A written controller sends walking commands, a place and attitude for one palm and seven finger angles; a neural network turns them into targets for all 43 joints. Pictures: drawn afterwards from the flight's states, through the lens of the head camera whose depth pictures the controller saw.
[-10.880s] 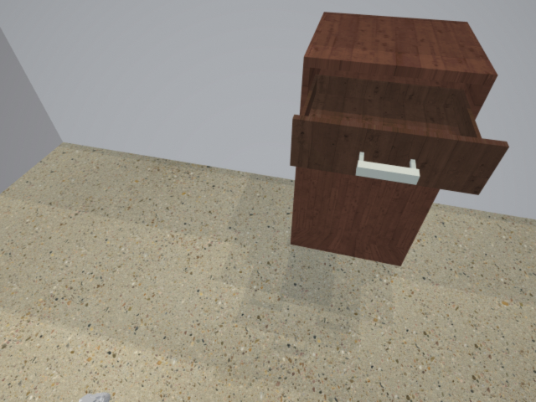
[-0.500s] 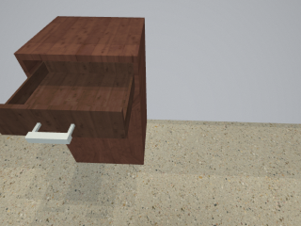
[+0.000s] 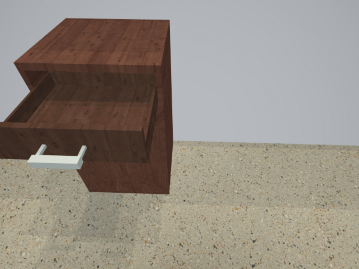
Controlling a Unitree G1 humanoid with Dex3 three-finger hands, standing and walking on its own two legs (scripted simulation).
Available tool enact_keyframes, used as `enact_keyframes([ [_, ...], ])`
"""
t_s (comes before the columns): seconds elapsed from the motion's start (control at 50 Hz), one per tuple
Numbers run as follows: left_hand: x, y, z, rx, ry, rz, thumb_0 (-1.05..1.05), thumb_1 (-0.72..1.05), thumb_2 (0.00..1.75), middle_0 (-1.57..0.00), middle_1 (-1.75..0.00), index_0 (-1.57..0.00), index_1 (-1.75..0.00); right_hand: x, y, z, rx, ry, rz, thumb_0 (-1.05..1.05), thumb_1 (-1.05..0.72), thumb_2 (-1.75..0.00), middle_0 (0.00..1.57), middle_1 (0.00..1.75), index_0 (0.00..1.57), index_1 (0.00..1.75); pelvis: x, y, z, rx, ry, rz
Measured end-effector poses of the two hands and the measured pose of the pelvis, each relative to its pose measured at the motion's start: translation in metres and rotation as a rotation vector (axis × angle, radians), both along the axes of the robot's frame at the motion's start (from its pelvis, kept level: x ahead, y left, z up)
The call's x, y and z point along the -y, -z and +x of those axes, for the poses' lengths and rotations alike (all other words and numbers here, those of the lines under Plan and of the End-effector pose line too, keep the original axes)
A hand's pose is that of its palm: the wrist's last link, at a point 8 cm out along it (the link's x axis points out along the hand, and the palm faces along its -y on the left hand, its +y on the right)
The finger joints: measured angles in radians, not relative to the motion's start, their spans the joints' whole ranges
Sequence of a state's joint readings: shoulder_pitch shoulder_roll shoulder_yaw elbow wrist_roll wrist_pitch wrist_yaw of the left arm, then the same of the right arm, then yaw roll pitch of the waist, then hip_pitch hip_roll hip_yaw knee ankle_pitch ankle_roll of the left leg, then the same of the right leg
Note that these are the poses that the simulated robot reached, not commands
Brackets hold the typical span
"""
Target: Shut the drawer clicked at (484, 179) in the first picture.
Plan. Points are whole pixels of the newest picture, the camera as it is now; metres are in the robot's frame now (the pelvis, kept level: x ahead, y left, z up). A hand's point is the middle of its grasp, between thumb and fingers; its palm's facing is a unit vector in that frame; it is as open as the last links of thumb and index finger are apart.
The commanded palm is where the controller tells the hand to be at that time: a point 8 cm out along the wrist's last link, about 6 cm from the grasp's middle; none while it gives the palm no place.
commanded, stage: look again from close up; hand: left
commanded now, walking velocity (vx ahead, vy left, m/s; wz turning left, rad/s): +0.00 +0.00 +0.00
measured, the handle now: (59, 155) +0.40 +0.35 +0.01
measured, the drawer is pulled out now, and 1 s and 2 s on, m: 0.28 0.28 0.28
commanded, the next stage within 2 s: shuffle to correct the standing spot in 0.06 s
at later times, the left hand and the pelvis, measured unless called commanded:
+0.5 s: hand out of the picture +0.02 +0.13 -0.17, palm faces +0.06 -0.98 -0.18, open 7.4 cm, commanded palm none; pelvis +0.05 -0.02 +0.00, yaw -1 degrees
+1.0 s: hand out of the picture +0.11 +0.14 -0.18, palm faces +0.05 -0.98 -0.21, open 7.3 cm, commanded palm none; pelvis +0.10 -0.03 +0.00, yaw -1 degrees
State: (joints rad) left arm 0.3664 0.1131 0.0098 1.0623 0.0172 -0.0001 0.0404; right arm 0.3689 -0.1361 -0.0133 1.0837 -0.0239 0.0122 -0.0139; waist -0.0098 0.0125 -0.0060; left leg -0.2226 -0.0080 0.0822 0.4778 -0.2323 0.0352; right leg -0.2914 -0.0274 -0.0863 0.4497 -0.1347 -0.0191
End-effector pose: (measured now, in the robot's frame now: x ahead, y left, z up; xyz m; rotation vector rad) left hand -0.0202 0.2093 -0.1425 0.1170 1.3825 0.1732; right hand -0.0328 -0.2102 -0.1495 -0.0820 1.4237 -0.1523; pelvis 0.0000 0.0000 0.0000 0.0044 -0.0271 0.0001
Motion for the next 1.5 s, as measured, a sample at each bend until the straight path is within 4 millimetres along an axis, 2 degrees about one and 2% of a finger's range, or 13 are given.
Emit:
enact_keyframes([
  [0.24, 0.008, 0.002, -0.002, -0.032, -0.014, -0.024, 0.0, 0.91, 0.9, -0.2, -0.3, -0.2, -0.3, -0.003, -0.002, 0.001, -0.026, 0.004, -0.002, 0.0, -0.91, -0.9, 0.2, 0.3, 0.2, 0.3, 0.0, -0.001, 0.008, -0.015, 0.0, -0.004],
  [0.34, 0.01, 0.0, 0.006, -0.044, -0.01, -0.031, 0.0, 0.91, 0.9, -0.2, -0.3, -0.19, -0.3, -0.002, -0.003, 0.007, -0.035, 0.021, -0.003, 0.0, -0.91, -0.9, 0.2, 0.3, 0.2, 0.3, 0.003, -0.002, 0.02, -0.023, 0.005, -0.005],
  [0.44, 0.017, -0.001, 0.019, -0.064, -0.008, -0.022, 0.0, 0.91, 0.9, -0.2, -0.3, -0.19, -0.3, 0.013, 0.004, 0.024, -0.027, 0.043, -0.007, 0.0, -0.91, -0.9, 0.21, 0.3, 0.2, 0.3, 0.015, 0.001, 0.039, -0.024, 0.018, 0.015],
  [0.58, 0.038, -0.004, 0.045, -0.038, -0.056, -0.002, 0.0, 0.91, 0.9, -0.19, -0.3, -0.19, -0.3, 0.044, 0.005, 0.068, -0.024, -0.003, -0.022, 0.0, -0.91, -0.9, 0.2, 0.3, 0.2, 0.3, 0.037, 0.002, 0.066, -0.035, -0.008, -0.007],
  [0.66, 0.053, -0.005, 0.052, -0.055, -0.076, -0.02, 0.0, 0.91, 0.9, -0.2, -0.3, -0.19, -0.3, 0.057, -0.003, 0.11, 0.021, -0.037, -0.047, 0.0, -0.91, -0.9, 0.2, 0.3, 0.2, 0.3, 0.043, -0.003, 0.079, -0.035, -0.018, -0.012],
  [0.74, 0.062, -0.003, 0.064, -0.074, -0.061, -0.041, 0.0, 0.91, 0.9, -0.2, -0.3, -0.19, -0.3, 0.059, -0.005, 0.154, 0.093, -0.049, -0.06, 0.0, -0.91, -0.9, 0.2, 0.3, 0.2, 0.3, 0.042, -0.003, 0.09, -0.026, -0.009, -0.017],
  [0.84, 0.056, 0.007, 0.088, -0.057, -0.053, -0.043, 0.0, 0.91, 0.9, -0.2, -0.3, -0.2, -0.3, 0.051, -0.005, 0.193, 0.166, -0.058, -0.066, 0.0, -0.92, -0.9, 0.2, 0.3, 0.2, 0.3, 0.037, 0.003, 0.103, -0.004, 0.001, -0.012],
  [0.94, 0.038, 0.006, 0.113, -0.007, -0.015, 0.002, 0.01, 0.92, 0.9, -0.2, -0.3, -0.2, -0.3, 0.042, -0.008, 0.208, 0.207, -0.06, -0.055, 0.0, -0.92, -0.9, 0.2, 0.3, 0.2, 0.3, 0.034, 0.003, 0.103, -0.003, 0.015, -0.006],
  [1.0, 0.022, 0.003, 0.122, 0.026, 0.004, 0.033, 0.01, 0.93, 0.9, -0.2, -0.3, -0.2, -0.3, 0.039, -0.006, 0.204, 0.212, -0.052, -0.049, 0.0, -0.91, -0.9, 0.2, 0.3, 0.2, 0.3, 0.032, 0.004, 0.096, -0.001, 0.02, -0.01],
  [1.08, 0.003, -0.002, 0.129, 0.073, 0.027, 0.069, 0.01, 0.92, 0.9, -0.2, -0.3, -0.2, -0.3, 0.038, -0.004, 0.186, 0.199, -0.035, -0.053, 0.0, -0.92, -0.9, 0.2, 0.3, 0.2, 0.3, 0.026, 0.006, 0.085, 0.007, 0.022, -0.014],
  [1.26, -0.017, -0.004, 0.127, 0.119, 0.064, 0.058, 0.0, 0.91, 0.9, -0.2, -0.3, -0.19, -0.3, 0.03, -0.005, 0.114, 0.09, -0.005, -0.059, 0.0, -0.92, -0.9, 0.2, 0.3, 0.2, 0.3, 0.01, 0.003, 0.066, 0.011, 0.015, -0.024],
  [1.38, -0.016, -0.004, 0.105, 0.077, 0.058, 0.023, 0.0, 0.91, 0.9, -0.2, -0.3, -0.19, -0.3, 0.015, -0.008, 0.07, -0.014, 0.004, -0.042, 0.0, -0.91, -0.9, 0.2, 0.3, 0.2, 0.3, 0.001, -0.002, 0.06, -0.013, 0.011, -0.02],
  [1.5, -0.013, -0.005, 0.059, -0.024, 0.021, 0.013, 0.0, 0.91, 0.9, -0.2, -0.3, -0.2, -0.3, 0.005, -0.005, 0.056, -0.046, 0.011, -0.018, 0.0, -0.91, -0.9, 0.2, 0.3, 0.2, 0.3, -0.003, -0.004, 0.057, -0.013, 0.01, -0.009],
])
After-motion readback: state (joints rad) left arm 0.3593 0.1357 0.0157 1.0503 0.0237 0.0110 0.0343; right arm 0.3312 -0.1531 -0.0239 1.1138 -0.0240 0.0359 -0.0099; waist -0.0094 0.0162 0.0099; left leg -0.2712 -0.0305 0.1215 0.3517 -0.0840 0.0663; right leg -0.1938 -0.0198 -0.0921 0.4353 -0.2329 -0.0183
